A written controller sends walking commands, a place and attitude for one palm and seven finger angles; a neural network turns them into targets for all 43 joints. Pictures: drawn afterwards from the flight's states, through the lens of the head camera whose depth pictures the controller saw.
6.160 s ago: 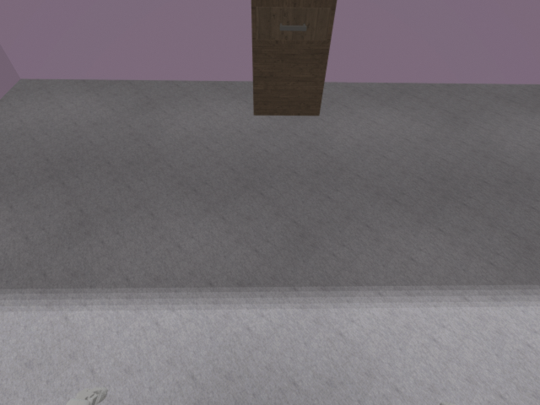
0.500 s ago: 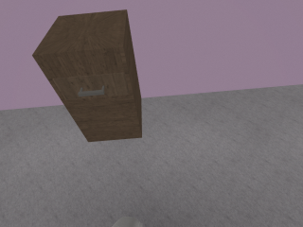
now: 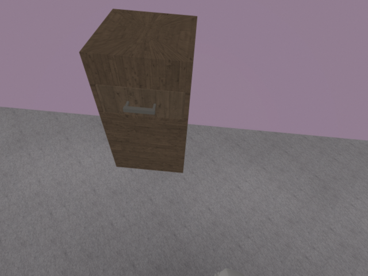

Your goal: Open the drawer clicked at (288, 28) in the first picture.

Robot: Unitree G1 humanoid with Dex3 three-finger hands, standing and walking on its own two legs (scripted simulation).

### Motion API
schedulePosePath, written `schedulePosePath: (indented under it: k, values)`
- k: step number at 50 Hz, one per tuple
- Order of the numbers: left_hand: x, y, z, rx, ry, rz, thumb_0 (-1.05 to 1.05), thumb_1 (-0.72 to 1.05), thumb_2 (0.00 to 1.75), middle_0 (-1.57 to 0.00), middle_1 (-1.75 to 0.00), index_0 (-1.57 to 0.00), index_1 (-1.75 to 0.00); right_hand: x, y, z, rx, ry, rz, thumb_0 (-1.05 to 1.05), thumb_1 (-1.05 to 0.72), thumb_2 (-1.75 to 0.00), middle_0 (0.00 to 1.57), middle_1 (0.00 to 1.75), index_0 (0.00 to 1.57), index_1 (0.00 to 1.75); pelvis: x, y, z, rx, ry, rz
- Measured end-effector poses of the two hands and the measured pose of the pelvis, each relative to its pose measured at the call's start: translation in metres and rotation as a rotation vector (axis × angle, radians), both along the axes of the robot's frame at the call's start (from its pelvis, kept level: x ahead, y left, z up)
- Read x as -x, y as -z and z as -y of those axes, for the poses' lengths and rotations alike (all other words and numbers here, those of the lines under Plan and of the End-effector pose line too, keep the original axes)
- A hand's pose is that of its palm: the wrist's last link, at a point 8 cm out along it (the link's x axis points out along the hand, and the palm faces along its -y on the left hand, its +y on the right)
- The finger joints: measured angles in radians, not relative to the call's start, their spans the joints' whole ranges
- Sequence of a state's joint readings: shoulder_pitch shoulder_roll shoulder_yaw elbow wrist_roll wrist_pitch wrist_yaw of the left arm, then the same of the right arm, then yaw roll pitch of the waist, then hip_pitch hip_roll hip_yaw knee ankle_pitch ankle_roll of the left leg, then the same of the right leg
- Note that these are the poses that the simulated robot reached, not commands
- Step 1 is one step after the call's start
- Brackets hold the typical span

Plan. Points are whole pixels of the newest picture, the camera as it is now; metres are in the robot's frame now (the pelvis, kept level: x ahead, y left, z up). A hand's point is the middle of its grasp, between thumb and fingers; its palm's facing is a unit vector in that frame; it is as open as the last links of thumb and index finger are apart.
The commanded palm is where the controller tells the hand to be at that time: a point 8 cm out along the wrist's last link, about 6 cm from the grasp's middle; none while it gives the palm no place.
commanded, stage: take the last steps up to it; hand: left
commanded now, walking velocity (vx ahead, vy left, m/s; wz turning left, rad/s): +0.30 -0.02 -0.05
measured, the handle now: (140, 107) +0.80 +0.26 -0.21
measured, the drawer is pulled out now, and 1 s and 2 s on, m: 0.00 0.00 0.00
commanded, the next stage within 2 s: come to a stop and stand still in 0.60 s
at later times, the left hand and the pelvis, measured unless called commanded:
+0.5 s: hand (138, 240) +0.23 +0.14 -0.17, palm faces +0.03 -0.97 -0.23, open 7.2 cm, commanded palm none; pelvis +0.17 -0.05 +0.00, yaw +0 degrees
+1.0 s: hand (132, 218) +0.30 +0.17 -0.18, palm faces +0.04 -0.98 -0.20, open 7.4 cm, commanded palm none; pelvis +0.28 -0.01 +0.00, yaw -2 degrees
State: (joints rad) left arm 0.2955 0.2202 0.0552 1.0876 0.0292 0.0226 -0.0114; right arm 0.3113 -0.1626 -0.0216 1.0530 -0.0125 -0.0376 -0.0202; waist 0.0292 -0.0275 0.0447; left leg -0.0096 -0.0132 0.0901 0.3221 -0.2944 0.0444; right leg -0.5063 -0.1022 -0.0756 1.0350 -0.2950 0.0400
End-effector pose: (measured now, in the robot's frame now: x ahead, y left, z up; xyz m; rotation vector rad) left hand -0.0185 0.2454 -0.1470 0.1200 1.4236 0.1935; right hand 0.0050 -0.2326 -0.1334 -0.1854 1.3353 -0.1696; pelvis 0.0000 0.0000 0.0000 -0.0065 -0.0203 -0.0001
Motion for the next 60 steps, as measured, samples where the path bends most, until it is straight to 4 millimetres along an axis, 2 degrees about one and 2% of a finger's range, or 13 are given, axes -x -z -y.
schedulePosePath:
  k: [5,9,13,15,17,20,27,32,36,41,45,53,60]
  values:
    - [-0.077,0.0,0.009,0.002,0.054,0.089,0.0,0.91,0.9,-0.2,-0.29,-0.19,-0.29,0.033,0.007,-0.006,-0.027,0.073,-0.141,0.0,-0.92,-0.9,0.2,0.3,0.2,0.3,-0.028,0.003,0.004,-0.012,0.01,0.001]
    - [-0.15,0.001,0.027,0.002,0.124,0.16,0.0,0.91,0.9,-0.2,-0.29,-0.19,-0.29,0.046,0.014,-0.007,-0.057,0.136,-0.236,0.0,-0.91,-0.9,0.2,0.3,0.2,0.3,-0.057,0.01,0.014,-0.02,0.025,-0.001]
    - [-0.222,0.005,0.051,-0.008,0.177,0.265,0.0,0.91,0.9,-0.2,-0.29,-0.19,-0.29,0.042,0.027,0.0,-0.091,0.178,-0.32,0.01,-0.91,-0.9,0.2,0.3,0.2,0.3,-0.093,0.025,0.032,-0.019,0.031,0.0]
    - [-0.243,0.004,0.06,-0.012,0.173,0.314,0.0,0.91,0.9,-0.2,-0.29,-0.2,-0.29,0.027,0.031,0.007,-0.1,0.18,-0.33,0.01,-0.91,-0.9,0.2,0.3,0.2,0.3,-0.105,0.027,0.04,-0.012,0.024,0.007]
    - [-0.251,0.0,0.066,-0.011,0.154,0.325,0.0,0.91,0.9,-0.2,-0.29,-0.2,-0.29,-0.002,0.031,0.017,-0.097,0.167,-0.299,0.01,-0.91,-0.9,0.2,0.3,0.2,0.3,-0.116,0.023,0.044,-0.008,0.016,0.012]
    - [-0.249,-0.005,0.072,-0.011,0.125,0.284,0.0,0.91,0.9,-0.2,-0.29,-0.2,-0.29,-0.06,0.028,0.03,-0.083,0.13,-0.198,0.01,-0.91,-0.9,0.2,0.3,0.2,0.3,-0.135,0.014,0.048,-0.003,0.009,0.006]
    - [-0.236,-0.01,0.054,-0.033,0.06,0.171,-0.02,0.95,0.9,-0.2,-0.29,-0.2,-0.3,-0.199,0.013,0.042,-0.052,0.043,0.049,0.01,-0.92,-0.9,0.2,0.3,0.2,0.3,-0.178,0.002,0.044,0.005,0.005,-0.009]
    - [-0.222,0.001,0.043,0.001,0.0,0.074,-0.01,0.93,0.9,-0.2,-0.29,-0.2,-0.29,-0.277,0.003,0.033,-0.024,-0.03,0.138,0.01,-0.93,-0.9,0.2,0.3,0.2,0.3,-0.212,0.004,0.029,0.018,0.001,-0.003]
    - [-0.217,0.019,0.032,0.035,-0.038,-0.021,0.0,0.92,0.9,-0.2,-0.29,-0.2,-0.29,-0.324,0.003,0.015,0.002,-0.07,0.195,0.01,-0.92,-0.9,0.2,0.3,0.2,0.3,-0.242,0.015,0.011,0.021,0.003,0.004]
    - [-0.239,0.016,0.025,0.04,-0.025,-0.076,0.0,0.91,0.9,-0.2,-0.29,-0.2,-0.29,-0.338,0.002,-0.008,-0.004,-0.061,0.159,0.0,-0.91,-0.9,0.2,0.3,0.2,0.3,-0.265,0.009,0.0,0.001,0.018,0.004]
    - [-0.269,0.01,0.024,0.036,0.0,-0.059,0.0,0.91,0.9,-0.2,-0.29,-0.2,-0.29,-0.34,0.0,-0.005,0.015,-0.014,0.121,-0.01,-0.95,-0.9,0.2,0.3,0.2,0.3,-0.275,0.003,0.0,-0.004,0.025,-0.002]
    - [-0.333,0.002,0.03,-0.028,0.042,0.049,0.0,0.91,0.9,-0.2,-0.29,-0.2,-0.29,-0.322,0.007,0.026,0.011,0.035,0.04,0.0,-0.93,-0.9,0.2,0.3,0.21,0.3,-0.279,0.003,0.025,-0.007,0.031,-0.014]
    - [-0.366,-0.01,0.062,-0.112,0.108,0.168,0.0,0.91,0.9,-0.2,-0.29,-0.2,-0.29,-0.303,0.038,0.069,-0.058,0.081,0.016,0.0,-0.91,-0.9,0.2,0.3,0.2,0.3,-0.276,0.017,0.065,-0.037,0.038,-0.009]
